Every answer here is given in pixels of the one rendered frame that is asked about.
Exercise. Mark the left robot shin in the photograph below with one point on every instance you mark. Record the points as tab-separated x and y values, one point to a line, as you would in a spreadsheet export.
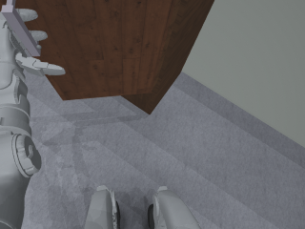
114	217

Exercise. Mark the cupboard door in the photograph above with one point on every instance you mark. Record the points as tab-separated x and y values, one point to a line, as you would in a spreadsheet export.
106	47

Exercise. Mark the handle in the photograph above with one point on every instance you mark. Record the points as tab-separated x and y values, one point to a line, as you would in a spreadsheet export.
12	16

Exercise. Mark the robot right thigh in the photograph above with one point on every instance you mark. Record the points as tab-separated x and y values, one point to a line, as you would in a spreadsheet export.
168	205

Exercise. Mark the left robot upper arm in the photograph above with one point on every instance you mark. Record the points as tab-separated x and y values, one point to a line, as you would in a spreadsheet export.
19	160

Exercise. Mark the robot left hand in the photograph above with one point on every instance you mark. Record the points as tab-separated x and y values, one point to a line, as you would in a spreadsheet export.
11	45

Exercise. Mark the left robot forearm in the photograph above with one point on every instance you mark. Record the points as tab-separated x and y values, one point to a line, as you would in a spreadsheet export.
15	109

